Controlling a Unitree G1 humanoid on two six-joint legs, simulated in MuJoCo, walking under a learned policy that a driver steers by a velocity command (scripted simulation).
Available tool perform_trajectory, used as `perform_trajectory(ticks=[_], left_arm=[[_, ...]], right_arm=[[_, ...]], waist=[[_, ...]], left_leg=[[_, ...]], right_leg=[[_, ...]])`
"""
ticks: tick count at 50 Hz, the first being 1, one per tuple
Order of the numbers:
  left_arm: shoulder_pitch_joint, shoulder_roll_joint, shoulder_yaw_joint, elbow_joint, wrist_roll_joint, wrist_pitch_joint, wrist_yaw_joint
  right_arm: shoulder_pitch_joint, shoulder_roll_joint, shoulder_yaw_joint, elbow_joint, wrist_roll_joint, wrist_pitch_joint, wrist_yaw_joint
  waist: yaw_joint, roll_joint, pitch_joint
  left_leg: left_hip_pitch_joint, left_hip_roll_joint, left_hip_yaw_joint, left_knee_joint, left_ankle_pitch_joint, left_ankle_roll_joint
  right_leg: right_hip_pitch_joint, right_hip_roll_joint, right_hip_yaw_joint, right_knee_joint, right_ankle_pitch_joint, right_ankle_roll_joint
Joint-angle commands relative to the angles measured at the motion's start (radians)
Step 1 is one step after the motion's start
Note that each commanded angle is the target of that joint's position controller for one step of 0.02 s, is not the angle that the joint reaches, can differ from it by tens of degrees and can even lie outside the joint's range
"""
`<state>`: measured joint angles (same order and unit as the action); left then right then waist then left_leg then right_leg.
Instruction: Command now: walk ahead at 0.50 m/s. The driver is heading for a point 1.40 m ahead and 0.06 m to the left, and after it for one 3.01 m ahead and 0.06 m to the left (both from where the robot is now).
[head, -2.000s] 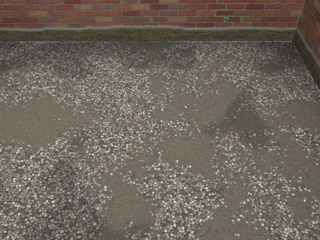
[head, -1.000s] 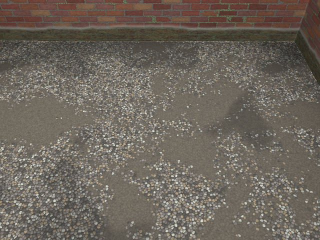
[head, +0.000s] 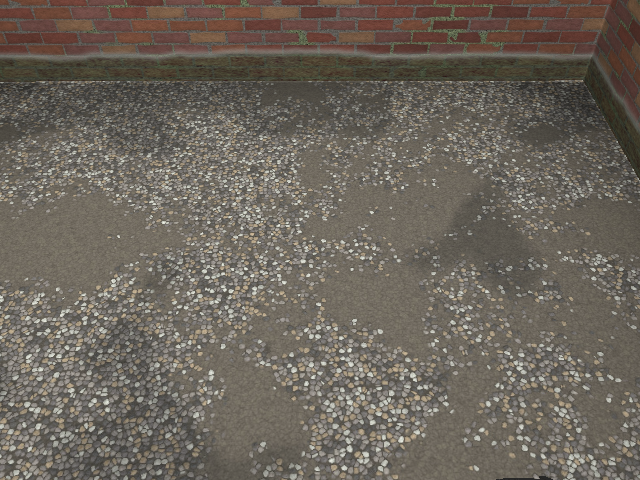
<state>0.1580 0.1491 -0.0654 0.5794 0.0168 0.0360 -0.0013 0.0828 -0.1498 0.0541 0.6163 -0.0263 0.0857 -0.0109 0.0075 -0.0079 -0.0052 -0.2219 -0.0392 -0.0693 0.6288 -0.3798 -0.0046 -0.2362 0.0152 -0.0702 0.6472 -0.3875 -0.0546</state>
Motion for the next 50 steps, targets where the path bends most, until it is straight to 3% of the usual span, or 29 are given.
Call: perform_trajectory(ticks=[1,3,5,8,11,14,15,16,17,18,21,24,26,27,30,33,34,36,37,39,40,42,43,44,45,47,48,49,50], left_arm=[[-0.082,0.065,0.015,-0.098,-0.001,-0.019,-0.002],[-0.123,0.058,0.016,-0.121,0.011,-0.013,-0.011],[-0.046,0.092,0.03,-0.084,0.017,-0.004,-0.003],[-0.041,0.044,0.011,-0.072,0.003,-0.025,0.003],[-0.093,0.062,0.016,-0.095,-0.004,-0.02,0.001],[-0.089,0.094,0.03,-0.105,0.008,0.01,-0.005],[-0.048,0.092,0.033,-0.079,0.017,0.004,0.0],[-0.083,0.044,0.02,-0.095,0.021,-0.005,-0.003],[-0.043,0.041,0.013,-0.075,0.005,-0.016,0.004],[-0.084,0.045,0.011,-0.081,-0.004,-0.021,0.005],[-0.09,0.064,0.016,-0.095,-0.002,-0.017,-0.001],[-0.087,0.097,0.031,-0.104,0.009,0.01,-0.004],[-0.085,0.046,0.02,-0.095,0.022,-0.005,-0.003],[-0.044,0.042,0.013,-0.074,0.006,-0.016,0.004],[-0.102,0.054,0.013,-0.093,-0.004,-0.02,0.002],[-0.125,0.055,0.017,-0.117,0.011,-0.012,-0.01],[-0.058,0.087,0.028,-0.089,0.018,-0.006,-0.005],[-0.025,0.054,0.019,-0.076,0.007,-0.011,0.008],[-0.06,0.059,0.019,-0.083,0.0,-0.007,0.011],[-0.104,0.097,0.035,-0.101,0.005,0.014,0.0],[-0.043,0.049,0.023,-0.079,0.005,0.005,0.011],[-0.09,0.033,0.006,-0.086,0.0,-0.014,0.007],[-0.086,0.033,0.003,-0.082,0.0,-0.02,0.004],[-0.092,0.083,0.025,-0.088,0.011,-0.003,-0.005],[-0.058,0.105,0.036,-0.076,0.008,0.006,0.004],[0.01,0.024,0.005,-0.039,0.01,0.002,0.009],[-0.065,0.068,0.02,-0.056,0.013,0.007,-0.001],[-0.044,0.097,0.032,-0.048,0.011,0.009,-0.002],[-0.057,0.018,0.005,-0.043,0.021,0.001,-0.007]], right_arm=[[-0.071,-0.065,-0.011,-0.084,-0.007,-0.022,0.01],[-0.109,-0.097,-0.021,-0.097,-0.003,-0.022,0.006],[-0.068,-0.118,-0.033,-0.084,0.004,-0.018,-0.004],[-0.093,-0.03,-0.011,-0.099,0.006,-0.02,-0.005],[-0.076,-0.057,-0.009,-0.087,-0.006,-0.021,0.008],[-0.092,-0.12,-0.036,-0.097,-0.008,-0.022,0.019],[-0.049,-0.107,-0.033,-0.076,0.003,-0.02,0.0],[-0.094,-0.079,-0.023,-0.09,-0.001,-0.019,-0.004],[-0.078,-0.038,-0.01,-0.086,0.0,-0.026,0.001],[-0.117,-0.023,-0.006,-0.104,0.006,-0.021,0.0],[-0.078,-0.062,-0.01,-0.088,-0.006,-0.02,0.01],[-0.092,-0.121,-0.035,-0.098,-0.007,-0.025,0.018],[-0.094,-0.081,-0.022,-0.091,0.0,-0.021,-0.003],[-0.076,-0.039,-0.009,-0.087,0.001,-0.027,0.001],[-0.103,-0.048,-0.008,-0.097,0.004,-0.017,0.002],[-0.108,-0.1,-0.021,-0.098,-0.003,-0.019,0.005],[-0.072,-0.125,-0.034,-0.087,0.001,-0.018,0.0],[-0.048,-0.071,-0.02,-0.072,0.001,-0.029,-0.007],[-0.066,-0.061,-0.016,-0.079,0.002,-0.03,-0.006],[-0.075,-0.106,-0.033,-0.095,-0.009,-0.023,0.019],[-0.026,-0.066,-0.022,-0.059,0.004,-0.03,0.0],[-0.102,-0.025,-0.004,-0.099,0.007,-0.021,0.005],[-0.089,-0.034,-0.004,-0.091,0.006,-0.017,0.006],[-0.085,-0.114,-0.029,-0.088,0.003,-0.006,0.003],[-0.055,-0.112,-0.036,-0.08,-0.012,-0.014,0.013],[-0.005,-0.049,-0.009,-0.03,0.003,-0.025,-0.005],[-0.095,-0.076,-0.019,-0.075,0.008,-0.014,0.001],[-0.083,-0.085,-0.03,-0.067,-0.005,-0.017,0.01],[-0.054,-0.037,-0.002,-0.053,-0.003,-0.013,0.003]], waist=[[-0.007,-0.025,-0.041],[0.017,0.007,-0.002],[0.024,0.027,-0.104],[0.006,0.002,-0.14],[-0.009,-0.026,-0.043],[0.006,0.03,-0.057],[0.02,-0.004,-0.143],[0.031,0.001,-0.101],[0.01,0.0,-0.151],[0.001,-0.021,-0.065],[-0.007,-0.024,-0.034],[0.008,0.039,-0.057],[0.032,0.005,-0.098],[0.01,0.004,-0.15],[-0.004,-0.02,-0.02],[0.018,0.003,-0.002],[0.021,0.02,-0.101],[0.015,0.019,-0.15],[0.006,0.007,-0.085],[-0.002,0.014,-0.082],[0.014,-0.009,-0.173],[0.0,-0.027,-0.047],[-0.006,-0.016,-0.03],[0.013,0.01,0.01],[-0.001,0.029,-0.04],[0.018,0.025,-0.139],[0.023,0.014,0.013],[0.003,0.01,-0.06],[0.016,-0.01,-0.11]], left_leg=[[-0.01,0.012,-0.033,-0.076,0.1,0.008],[-0.026,0.034,-0.049,-0.053,0.345,0.021],[0.042,0.054,-0.041,-0.063,0.493,0.039],[0.045,0.023,-0.034,-0.053,0.203,0.02],[-0.013,0.011,-0.032,-0.076,0.099,0.01],[0.023,0.049,-0.007,-0.034,0.581,0.026],[0.062,0.05,-0.035,-0.05,0.522,0.033],[0.04,0.047,-0.046,-0.032,0.461,0.031],[0.058,0.022,-0.029,-0.051,0.204,0.024],[0.008,0.017,-0.03,-0.068,0.163,0.013],[-0.016,0.011,-0.033,-0.08,0.1,0.01],[0.021,0.052,-0.01,-0.04,0.588,0.029],[0.037,0.049,-0.05,-0.038,0.466,0.035],[0.056,0.023,-0.031,-0.055,0.204,0.026],[-0.031,0.016,-0.039,-0.091,0.118,0.008],[-0.027,0.033,-0.052,-0.057,0.346,0.023],[0.032,0.05,-0.046,-0.068,0.453,0.037],[0.078,0.028,-0.04,-0.045,0.228,0.037],[0.045,0.023,-0.037,-0.052,0.192,0.035],[0.011,0.042,0.0,-0.029,0.579,0.025],[0.07,0.022,-0.03,-0.037,0.24,0.026],[-0.001,0.021,-0.043,-0.085,0.144,0.012],[-0.003,0.027,-0.058,-0.118,0.112,0.011],[-0.031,0.048,-0.061,-0.112,0.366,0.034],[0.008,0.068,-0.018,-0.054,0.602,0.037],[0.098,0.058,-0.078,-0.166,0.208,0.029],[0.01,0.077,-0.083,-0.171,0.47,0.035],[0.051,0.094,-0.038,-0.112,0.584,0.03],[0.062,0.085,-0.1,-0.203,0.394,0.021]], right_leg=[[-0.012,-0.088,0.124,-0.157,0.144,-0.01],[-0.037,-0.078,0.078,-0.086,0.337,-0.014],[0.029,-0.077,0.059,-0.078,0.434,-0.008],[0.038,-0.072,0.096,-0.117,0.243,0.012],[-0.005,-0.091,0.122,-0.151,0.157,-0.008],[-0.004,-0.098,0.072,-0.072,0.574,-0.012],[0.051,-0.079,0.052,-0.07,0.482,-0.006],[0.015,-0.068,0.046,-0.06,0.407,0.002],[0.031,-0.075,0.089,-0.117,0.207,0.011],[0.008,-0.078,0.109,-0.143,0.207,0.008],[-0.012,-0.089,0.121,-0.154,0.144,-0.006],[-0.001,-0.096,0.069,-0.072,0.555,-0.01],[0.016,-0.066,0.043,-0.06,0.395,0.005],[0.033,-0.073,0.086,-0.117,0.196,0.013],[0.003,-0.082,0.114,-0.154,0.17,0.002],[-0.03,-0.08,0.073,-0.085,0.344,-0.012],[0.025,-0.085,0.065,-0.082,0.42,-0.011],[0.016,-0.072,0.076,-0.105,0.212,-0.002],[-0.015,-0.075,0.085,-0.119,0.185,-0.005],[0.017,-0.103,0.062,-0.053,0.613,-0.009],[0.039,-0.076,0.069,-0.09,0.26,-0.004],[-0.011,-0.083,0.109,-0.155,0.166,0.007],[-0.014,-0.084,0.111,-0.169,0.137,0.006],[-0.009,-0.091,0.081,-0.123,0.359,-0.011],[0.01,-0.11,0.086,-0.085,0.584,-0.01],[0.049,-0.097,0.098,-0.205,0.175,0.004],[0.019,-0.105,0.098,-0.195,0.406,0.002],[0.039,-0.128,0.1,-0.153,0.584,0.003],[0.089,-0.106,0.09,-0.218,0.367,0.006]])
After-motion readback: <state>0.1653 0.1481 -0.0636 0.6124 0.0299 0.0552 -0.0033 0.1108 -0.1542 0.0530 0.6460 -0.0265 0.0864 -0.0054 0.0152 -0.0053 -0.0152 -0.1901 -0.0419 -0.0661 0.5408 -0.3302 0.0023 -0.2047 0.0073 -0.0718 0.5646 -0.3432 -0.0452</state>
